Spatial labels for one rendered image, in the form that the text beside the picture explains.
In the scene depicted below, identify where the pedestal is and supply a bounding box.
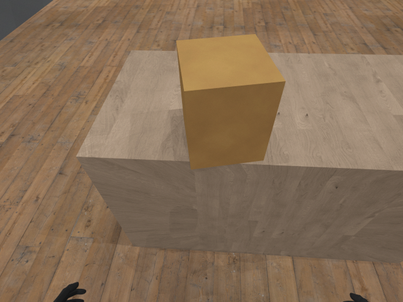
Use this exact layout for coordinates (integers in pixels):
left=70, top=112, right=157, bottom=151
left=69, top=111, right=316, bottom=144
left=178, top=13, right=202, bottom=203
left=76, top=50, right=403, bottom=263

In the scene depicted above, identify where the carton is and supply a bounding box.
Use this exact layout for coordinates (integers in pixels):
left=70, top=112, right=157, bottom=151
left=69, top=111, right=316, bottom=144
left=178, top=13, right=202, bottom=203
left=176, top=34, right=286, bottom=170

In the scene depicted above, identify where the robot left hand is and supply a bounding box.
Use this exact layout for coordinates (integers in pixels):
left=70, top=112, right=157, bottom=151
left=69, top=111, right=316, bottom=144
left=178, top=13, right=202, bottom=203
left=54, top=282, right=86, bottom=302

